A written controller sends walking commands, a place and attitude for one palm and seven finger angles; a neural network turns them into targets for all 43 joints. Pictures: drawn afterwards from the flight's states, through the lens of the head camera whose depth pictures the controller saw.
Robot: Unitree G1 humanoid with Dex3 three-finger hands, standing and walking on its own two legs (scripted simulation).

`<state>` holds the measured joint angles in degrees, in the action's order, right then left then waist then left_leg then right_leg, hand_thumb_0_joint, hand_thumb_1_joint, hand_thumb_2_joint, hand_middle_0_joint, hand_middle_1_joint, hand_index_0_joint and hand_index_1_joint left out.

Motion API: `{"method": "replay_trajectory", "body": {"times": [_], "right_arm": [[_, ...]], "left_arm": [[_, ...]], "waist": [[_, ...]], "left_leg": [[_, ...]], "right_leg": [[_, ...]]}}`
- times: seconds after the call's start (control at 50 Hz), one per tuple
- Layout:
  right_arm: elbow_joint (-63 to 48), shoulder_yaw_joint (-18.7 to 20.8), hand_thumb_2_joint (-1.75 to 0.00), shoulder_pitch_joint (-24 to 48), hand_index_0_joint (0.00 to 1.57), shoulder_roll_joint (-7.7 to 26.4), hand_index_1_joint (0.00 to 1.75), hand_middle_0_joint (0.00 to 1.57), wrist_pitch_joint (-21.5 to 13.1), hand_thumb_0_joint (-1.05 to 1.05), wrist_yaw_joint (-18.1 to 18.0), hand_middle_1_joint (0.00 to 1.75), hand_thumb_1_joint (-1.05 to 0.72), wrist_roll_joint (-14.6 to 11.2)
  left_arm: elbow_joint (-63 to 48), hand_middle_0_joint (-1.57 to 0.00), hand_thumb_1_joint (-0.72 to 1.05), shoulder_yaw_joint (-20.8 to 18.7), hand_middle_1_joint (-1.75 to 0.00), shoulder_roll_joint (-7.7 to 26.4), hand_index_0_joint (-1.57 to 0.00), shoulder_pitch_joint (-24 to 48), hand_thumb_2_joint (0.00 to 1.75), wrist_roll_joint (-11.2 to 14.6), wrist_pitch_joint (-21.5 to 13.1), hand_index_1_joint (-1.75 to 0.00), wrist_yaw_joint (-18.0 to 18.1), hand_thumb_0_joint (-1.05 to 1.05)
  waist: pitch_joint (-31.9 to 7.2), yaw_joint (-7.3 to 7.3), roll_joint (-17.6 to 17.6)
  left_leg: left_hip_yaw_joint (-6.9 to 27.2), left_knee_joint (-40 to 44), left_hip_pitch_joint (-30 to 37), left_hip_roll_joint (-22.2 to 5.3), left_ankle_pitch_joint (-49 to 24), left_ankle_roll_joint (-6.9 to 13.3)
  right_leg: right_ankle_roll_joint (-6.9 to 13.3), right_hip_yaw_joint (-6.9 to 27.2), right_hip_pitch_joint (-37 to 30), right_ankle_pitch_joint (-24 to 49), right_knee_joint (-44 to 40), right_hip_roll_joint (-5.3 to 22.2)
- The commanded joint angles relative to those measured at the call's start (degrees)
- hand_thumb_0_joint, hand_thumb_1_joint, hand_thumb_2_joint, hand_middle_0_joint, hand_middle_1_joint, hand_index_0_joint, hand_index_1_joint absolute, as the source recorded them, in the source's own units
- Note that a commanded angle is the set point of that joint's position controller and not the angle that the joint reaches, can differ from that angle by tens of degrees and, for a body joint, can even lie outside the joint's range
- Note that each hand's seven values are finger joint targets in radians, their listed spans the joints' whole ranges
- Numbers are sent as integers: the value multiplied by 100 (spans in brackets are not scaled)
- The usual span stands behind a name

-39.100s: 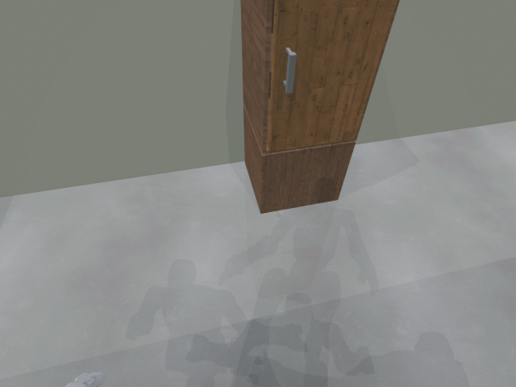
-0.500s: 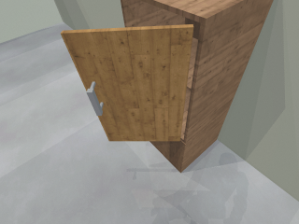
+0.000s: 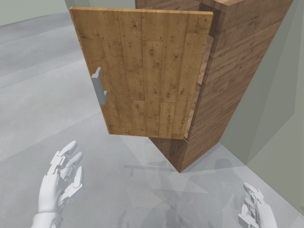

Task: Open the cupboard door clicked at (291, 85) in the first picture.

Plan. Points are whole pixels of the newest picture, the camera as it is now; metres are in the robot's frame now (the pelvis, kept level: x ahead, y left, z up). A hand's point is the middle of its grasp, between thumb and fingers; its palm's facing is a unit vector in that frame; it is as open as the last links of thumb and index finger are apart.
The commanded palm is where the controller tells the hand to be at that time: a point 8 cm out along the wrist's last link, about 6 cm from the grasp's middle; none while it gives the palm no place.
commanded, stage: raise the hand with hooked fingers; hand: left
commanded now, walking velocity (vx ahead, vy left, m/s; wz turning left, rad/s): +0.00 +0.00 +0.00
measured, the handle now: (100, 86) +0.56 +0.21 +0.04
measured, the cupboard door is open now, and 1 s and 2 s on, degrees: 48 48 48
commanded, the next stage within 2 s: move the hooked fingers beside the handle in 1.84 s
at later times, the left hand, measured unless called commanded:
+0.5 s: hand (62, 193) +0.20 +0.23 +0.00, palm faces -0.06 -1.00 -0.04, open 10.6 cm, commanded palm +0.18 +0.29 +0.01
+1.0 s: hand (43, 170) +0.25 +0.28 +0.04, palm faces +0.01 -1.00 -0.07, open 13.4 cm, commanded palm +0.22 +0.34 +0.04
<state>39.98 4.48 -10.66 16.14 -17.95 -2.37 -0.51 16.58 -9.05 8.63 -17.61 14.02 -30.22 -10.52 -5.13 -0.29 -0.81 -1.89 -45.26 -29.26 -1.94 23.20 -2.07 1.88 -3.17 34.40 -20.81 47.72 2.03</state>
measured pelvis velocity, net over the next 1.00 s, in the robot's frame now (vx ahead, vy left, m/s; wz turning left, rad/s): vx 0.00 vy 0.04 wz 0.02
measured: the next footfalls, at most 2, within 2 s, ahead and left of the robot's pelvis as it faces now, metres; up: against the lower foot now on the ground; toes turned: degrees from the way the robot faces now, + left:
none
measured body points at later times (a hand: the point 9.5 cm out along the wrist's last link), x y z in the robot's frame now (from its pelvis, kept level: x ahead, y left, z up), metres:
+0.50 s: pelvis -0.03 +0.05 -0.05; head +0.04 +0.06 +0.40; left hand +0.20 +0.29 +0.01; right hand +0.14 -0.15 -0.13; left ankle -0.01 +0.15 -0.70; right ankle +0.03 -0.09 -0.70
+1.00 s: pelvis +0.00 +0.04 -0.02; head +0.04 +0.06 +0.42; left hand +0.24 +0.34 +0.04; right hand +0.18 -0.20 -0.08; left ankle -0.01 +0.15 -0.70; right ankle +0.03 -0.09 -0.70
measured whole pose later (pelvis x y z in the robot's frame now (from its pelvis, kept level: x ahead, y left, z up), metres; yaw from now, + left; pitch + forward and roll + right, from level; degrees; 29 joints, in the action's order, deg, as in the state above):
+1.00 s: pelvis +0.00 +0.04 -0.02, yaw +1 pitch +11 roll -2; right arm 30.1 -2.1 -14.5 15.2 -13.8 -4.1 -1.6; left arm 7.9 -18.1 19.8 -10.3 18.2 -16.0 -22.3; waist -5.4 0.0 0.4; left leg 0.4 -57.8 -39.6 -1.4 28.8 0.9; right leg -0.9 -4.6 40.8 -22.8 53.3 2.6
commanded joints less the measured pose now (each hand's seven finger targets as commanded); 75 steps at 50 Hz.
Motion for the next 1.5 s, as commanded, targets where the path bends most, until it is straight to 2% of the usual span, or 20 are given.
{"method": "replay_trajectory", "body": {"times": [0.0,0.06,0.08,0.16,0.18,0.24,0.28,0.4,0.5,0.6,0.68,0.76,0.92,0.98,1.02,1.1,1.22,1.3,1.38,1.48], "right_arm": [[-1332,199,-90,392,20,566,30,20,-286,0,258,30,-90,-74],[-1915,155,-90,521,20,585,30,20,-130,0,125,30,-90,-188],[-2016,119,-90,478,20,635,30,20,-56,0,80,30,-90,-166],[-2031,31,-90,99,20,504,30,20,85,0,-26,30,-90,-109],[-1996,-40,-90,52,20,557,30,20,117,0,-54,30,-90,-45],[-1874,-90,-90,-9,20,502,30,20,114,0,-76,30,-90,-53],[-1851,-151,-90,56,20,526,30,20,144,0,-96,30,-90,-64],[-1979,-250,-90,169,20,475,30,20,220,0,-112,30,-90,-120],[-1909,-286,-90,74,20,497,30,20,151,0,-143,30,-90,-87],[-1824,-267,-90,-118,20,633,30,20,61,0,-154,30,-90,-111],[-1797,-246,-90,-209,20,722,30,20,40,0,-202,30,-90,-147],[-1763,-241,-90,-278,20,705,30,20,51,0,-211,30,-90,-159],[-1706,-277,-90,-347,20,756,30,20,164,0,-208,30,-90,-162],[-1691,-318,-90,-350,20,799,30,20,175,0,-244,30,-90,-163],[-1655,-323,-90,-379,20,793,30,20,182,0,-259,30,-90,-160],[-1585,-340,-90,-408,20,795,30,20,178,0,-268,30,-90,-156],[-1549,-340,-90,-430,20,831,30,20,235,0,-295,30,-90,-169],[-1536,-346,-90,-464,20,850,30,20,281,0,-308,30,-90,-170],[-1591,-319,-90,-516,20,854,30,20,278,0,-279,30,-90,-177],[-1640,-293,-90,-526,20,880,30,20,323,0,-232,30,-90,-159]], "left_arm": [[-317,-22,57,-421,-51,755,-22,-1104,76,239,-1257,-51,-1427,0],[-1290,-23,50,-439,-55,853,-23,-422,73,560,-598,-55,-1597,0],[-1691,-23,48,-490,-57,973,-23,-52,72,651,-417,-57,-1530,0],[-3315,-24,39,-289,-63,992,-24,375,68,291,-153,-63,-911,0],[-3578,-24,36,-232,-64,1106,-24,700,67,232,-102,-64,-839,0],[-3456,-24,29,7,-69,902,-24,385,64,6,152,-69,-702,0],[-3084,-25,25,-40,-72,977,-25,221,62,24,467,-72,-742,0],[-3006,-26,11,-502,-81,1245,-26,-70,56,133,1196,-81,-657,0],[-3032,-27,-1,-704,-88,1344,-27,178,51,257,991,-88,-476,0],[-2805,-27,-13,-686,-96,1441,-27,453,46,242,771,-96,-598,0],[-2615,-28,-22,-888,-102,1701,-28,694,42,292,842,-102,-718,0],[-2641,-29,-31,-1093,-108,1820,-29,808,38,371,877,-108,-780,0],[-1992,-30,-50,-1461,-120,2153,-30,1380,30,557,1068,-120,-1190,0],[-1645,-30,-50,-1567,-120,2310,-30,1749,30,635,1157,-120,-1405,0],[-1546,-30,-50,-1722,-120,2459,-30,1981,30,672,1182,-120,-1537,0],[-1294,-30,-50,-1852,-120,2621,-30,2300,30,759,1183,-120,-1763,0],[-683,-30,-50,-2164,-120,2958,-30,2725,30,853,1256,-120,-2003,0],[-427,-30,-50,-2292,-120,3195,-30,3138,30,877,1265,-120,-2152,0],[-187,-30,-50,-2145,-120,2968,-30,2930,30,921,1232,-120,-2247,0],[-234,-30,-50,-2302,-120,3156,-30,2980,30,897,1185,-120,-2183,0]], "waist": [[-879,348,-489],[-1149,282,-228],[-998,195,-160],[-1480,2,605],[-1406,-86,596],[-1391,-143,775],[-1182,-123,651],[-1444,132,392],[-1301,101,162],[-1135,-9,446],[-1113,-2,407],[-1273,45,760],[-1207,-20,669],[-1090,-30,553],[-1354,-23,550],[-1428,-34,554],[-1442,-14,358],[-1444,-4,482],[-1336,22,339],[-1296,74,408]], "left_leg": [[-61,-994,-1586,483,-653,187],[-121,-1147,-1691,499,-202,291],[-36,-1193,-1738,447,-98,317],[182,-1187,-1205,259,-663,362],[302,-1223,-1165,208,-797,377],[456,-1088,-1004,150,-879,317],[564,-957,-1133,144,-629,286],[629,-450,-1103,187,-270,208],[613,-353,-1170,196,-193,195],[601,-275,-1021,183,-122,183],[615,-184,-930,186,-161,191],[546,-139,-582,181,-740,156],[406,-159,-463,198,-1172,188],[400,-155,-514,202,-1195,219],[374,-145,-369,209,-1320,226],[356,-161,-249,208,-1624,247],[278,-83,-364,233,-1396,280],[216,-47,-381,234,-1387,294],[216,17,-359,237,-1419,309],[176,66,-438,244,-1299,301]], "right_leg": [[-111,867,-336,827,223,229],[-125,886,38,-455,115,143],[-95,818,295,-750,209,39],[-54,295,434,292,705,-142],[-19,161,598,446,878,-228],[-41,-76,873,363,904,-232],[-16,-153,878,90,846,-289],[-44,-304,486,-251,614,-256],[-46,-307,436,-359,507,-247],[-30,-278,540,-367,424,-226],[-27,-240,364,-302,301,-240],[-30,-239,131,103,212,-231],[-46,-164,-215,690,8,-268],[-20,-120,-349,805,-54,-296],[-45,-97,-472,960,-93,-282],[-34,-55,-617,1308,-137,-295],[-60,70,-859,1193,-325,-255],[-56,184,-996,1219,-421,-240],[-41,177,-988,1239,-473,-242],[-39,214,-995,1089,-497,-229]]}}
